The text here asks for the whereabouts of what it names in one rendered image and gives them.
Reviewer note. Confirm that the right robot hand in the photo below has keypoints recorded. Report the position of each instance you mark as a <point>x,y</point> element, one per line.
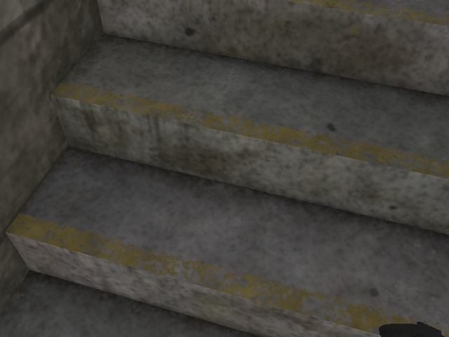
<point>409,330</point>

